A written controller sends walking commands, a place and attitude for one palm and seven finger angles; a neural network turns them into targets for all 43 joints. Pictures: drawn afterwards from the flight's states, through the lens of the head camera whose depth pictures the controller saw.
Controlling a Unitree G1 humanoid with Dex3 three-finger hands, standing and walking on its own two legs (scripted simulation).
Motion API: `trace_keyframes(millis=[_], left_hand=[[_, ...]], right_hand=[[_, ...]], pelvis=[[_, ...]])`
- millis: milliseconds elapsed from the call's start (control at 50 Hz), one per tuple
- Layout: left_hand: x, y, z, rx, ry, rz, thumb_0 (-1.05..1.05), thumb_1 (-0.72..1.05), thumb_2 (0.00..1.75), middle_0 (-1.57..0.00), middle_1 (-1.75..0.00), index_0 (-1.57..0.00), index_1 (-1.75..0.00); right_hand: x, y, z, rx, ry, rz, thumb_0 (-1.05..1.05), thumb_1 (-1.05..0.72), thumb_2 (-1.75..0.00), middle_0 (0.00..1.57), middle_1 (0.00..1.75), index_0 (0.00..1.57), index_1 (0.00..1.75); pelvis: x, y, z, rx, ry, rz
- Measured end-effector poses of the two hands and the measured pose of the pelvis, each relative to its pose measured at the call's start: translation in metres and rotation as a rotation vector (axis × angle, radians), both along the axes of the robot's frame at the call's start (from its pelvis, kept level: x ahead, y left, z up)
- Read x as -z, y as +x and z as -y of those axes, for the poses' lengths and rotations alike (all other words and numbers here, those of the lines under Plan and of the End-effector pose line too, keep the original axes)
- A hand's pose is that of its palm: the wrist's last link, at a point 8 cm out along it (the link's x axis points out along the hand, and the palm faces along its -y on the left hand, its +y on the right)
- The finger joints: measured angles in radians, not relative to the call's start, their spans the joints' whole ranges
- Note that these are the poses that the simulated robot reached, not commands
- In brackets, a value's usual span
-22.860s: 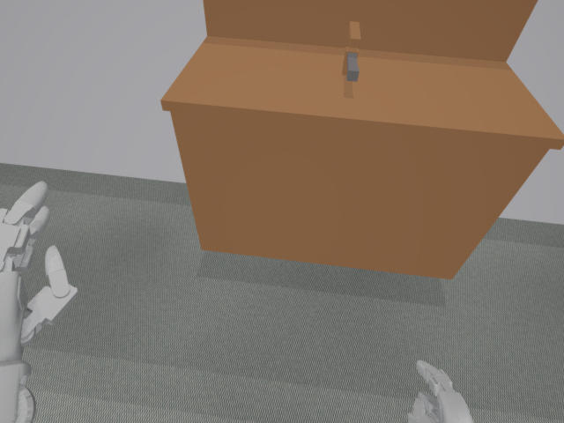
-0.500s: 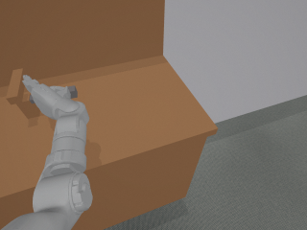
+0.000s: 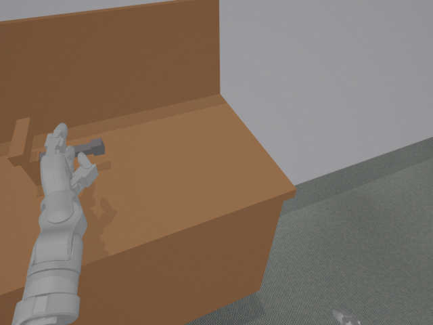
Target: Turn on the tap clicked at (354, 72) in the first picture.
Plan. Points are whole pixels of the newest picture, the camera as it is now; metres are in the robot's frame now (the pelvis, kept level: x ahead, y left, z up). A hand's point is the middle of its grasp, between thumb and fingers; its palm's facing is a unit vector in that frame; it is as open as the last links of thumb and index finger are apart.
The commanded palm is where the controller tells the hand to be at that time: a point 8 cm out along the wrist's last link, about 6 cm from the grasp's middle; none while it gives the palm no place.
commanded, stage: draw the hand back beside the body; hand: left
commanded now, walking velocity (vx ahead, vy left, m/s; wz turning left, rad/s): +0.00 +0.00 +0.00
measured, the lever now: (97, 146) +0.49 +0.31 +0.07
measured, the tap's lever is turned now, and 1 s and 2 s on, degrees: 86 86 86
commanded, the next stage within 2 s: step back with the hand held close in 1.18 s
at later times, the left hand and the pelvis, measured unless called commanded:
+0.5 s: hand (57, 215) +0.24 +0.25 +0.15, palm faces +0.37 -0.90 -0.25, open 7.6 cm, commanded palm +0.20 +0.29 +0.16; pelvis -0.02 +0.01 +0.01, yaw +1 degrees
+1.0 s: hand (19, 266) +0.16 +0.26 +0.16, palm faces +0.43 -0.84 -0.34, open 7.4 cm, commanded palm +0.13 +0.30 +0.17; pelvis -0.02 +0.01 +0.00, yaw +2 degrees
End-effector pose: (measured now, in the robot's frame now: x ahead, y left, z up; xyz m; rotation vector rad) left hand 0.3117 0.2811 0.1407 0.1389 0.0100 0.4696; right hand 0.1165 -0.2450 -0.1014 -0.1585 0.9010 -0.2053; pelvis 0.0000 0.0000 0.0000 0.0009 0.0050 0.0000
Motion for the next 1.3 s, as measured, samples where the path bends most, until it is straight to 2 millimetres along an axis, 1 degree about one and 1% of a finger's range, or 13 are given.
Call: trace_keyframes(millis=[60,140,200,260,340,420,520,620,720,960,1060,1140,1300], left_hand=[[-0.003,-0.026,-0.013,0.02,0.075,0.011,0.01,0.9,0.9,-0.17,-0.18,-0.17,-0.18],[-0.015,-0.05,-0.015,0.045,0.131,0.072,0.02,0.9,0.9,-0.17,-0.19,-0.17,-0.19],[-0.02,-0.059,-0.009,0.079,0.146,0.109,0.02,0.9,0.9,-0.17,-0.2,-0.17,-0.2],[-0.021,-0.065,-0.002,0.118,0.149,0.126,0.01,0.9,0.9,-0.17,-0.21,-0.17,-0.2],[-0.019,-0.076,0.0,0.141,0.151,0.129,0.01,0.9,0.9,-0.18,-0.22,-0.18,-0.22],[-0.019,-0.092,-0.004,0.135,0.166,0.127,0.01,0.9,0.9,-0.18,-0.23,-0.18,-0.23],[-0.023,-0.114,-0.01,0.112,0.19,0.136,0.01,0.9,0.9,-0.19,-0.25,-0.19,-0.24],[-0.025,-0.131,-0.014,0.092,0.21,0.138,0.01,0.9,0.9,-0.19,-0.26,-0.19,-0.26],[-0.025,-0.147,-0.014,0.088,0.23,0.132,0.01,0.9,0.9,-0.2,-0.28,-0.2,-0.27],[-0.03,-0.187,-0.015,0.071,0.288,0.116,0.01,0.9,0.9,-0.21,-0.3,-0.21,-0.29],[-0.029,-0.192,-0.018,0.043,0.287,0.119,0.01,0.9,0.9,-0.21,-0.3,-0.21,-0.3],[-0.028,-0.19,-0.02,0.032,0.278,0.126,0.01,0.9,0.9,-0.21,-0.3,-0.21,-0.3],[-0.031,-0.185,-0.015,0.057,0.282,0.133,0.01,0.9,0.9,-0.21,-0.3,-0.21,-0.3]], right_hand=[[-0.005,0.005,0.001,-0.028,-0.009,0.039,0.01,-0.9,-0.9,0.2,0.3,0.2,0.3],[-0.01,0.015,-0.004,-0.094,-0.027,0.068,0.01,-0.9,-0.9,0.2,0.3,0.2,0.3],[-0.014,0.026,-0.011,-0.13,-0.026,0.098,0.02,-0.9,-0.9,0.2,0.3,0.2,0.3],[-0.02,0.035,-0.02,-0.147,-0.013,0.139,0.02,-0.9,-0.9,0.2,0.3,0.2,0.3],[-0.029,0.043,-0.033,-0.151,0.013,0.192,0.02,-0.9,-0.9,0.2,0.3,0.2,0.3],[-0.033,0.044,-0.041,-0.16,0.03,0.217,0.01,-0.9,-0.9,0.2,0.3,0.2,0.3],[-0.029,0.041,-0.045,-0.184,0.029,0.201,0.01,-0.9,-0.9,0.2,0.3,0.2,0.3],[-0.025,0.038,-0.045,-0.194,0.02,0.179,0.02,-0.9,-0.9,0.2,0.3,0.2,0.3],[-0.026,0.037,-0.042,-0.191,0.012,0.183,0.02,-0.9,-0.9,0.2,0.3,0.2,0.3],[-0.034,0.047,-0.04,-0.196,-0.003,0.239,0.02,-0.9,-0.9,0.2,0.3,0.2,0.3],[-0.033,0.051,-0.045,-0.216,-0.005,0.25,0.02,-0.9,-0.9,0.2,0.3,0.2,0.3],[-0.034,0.054,-0.05,-0.225,0.001,0.258,0.02,-0.9,-0.9,0.2,0.3,0.2,0.3],[-0.033,0.053,-0.055,-0.227,0.019,0.266,0.02,-0.9,-0.9,0.2,0.3,0.2,0.3]], pelvis=[[-0.002,-0.003,-0.001,-0.006,-0.002,0.027],[-0.003,-0.011,-0.004,-0.024,-0.002,0.05],[-0.004,-0.017,-0.005,-0.032,-0.001,0.061],[-0.005,-0.02,-0.006,-0.031,0.0,0.068],[-0.005,-0.022,-0.007,-0.021,-0.001,0.077],[-0.006,-0.022,-0.008,-0.015,-0.003,0.088],[-0.006,-0.023,-0.01,-0.021,-0.004,0.096],[-0.006,-0.024,-0.011,-0.026,-0.004,0.099],[-0.006,-0.023,-0.011,-0.025,-0.005,0.099],[-0.005,-0.021,-0.012,-0.028,-0.01,0.097],[-0.004,-0.023,-0.012,-0.039,-0.01,0.101],[-0.003,-0.024,-0.012,-0.041,-0.009,0.102],[-0.003,-0.023,-0.012,-0.038,-0.007,0.1]])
